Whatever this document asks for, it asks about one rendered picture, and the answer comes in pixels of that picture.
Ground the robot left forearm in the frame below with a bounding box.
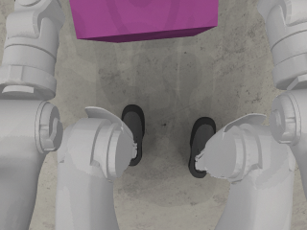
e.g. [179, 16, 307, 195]
[0, 0, 66, 101]

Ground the left robot upper arm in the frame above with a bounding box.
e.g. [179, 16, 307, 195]
[0, 99, 63, 230]

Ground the robot left shin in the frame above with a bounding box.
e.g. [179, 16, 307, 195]
[57, 106, 137, 170]

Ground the robot right forearm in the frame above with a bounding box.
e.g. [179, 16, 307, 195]
[256, 0, 307, 91]

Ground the right robot upper arm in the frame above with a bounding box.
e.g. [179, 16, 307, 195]
[269, 88, 307, 200]

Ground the left robot thigh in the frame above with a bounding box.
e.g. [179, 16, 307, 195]
[55, 118, 128, 230]

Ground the carton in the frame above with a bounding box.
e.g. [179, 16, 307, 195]
[69, 0, 219, 43]

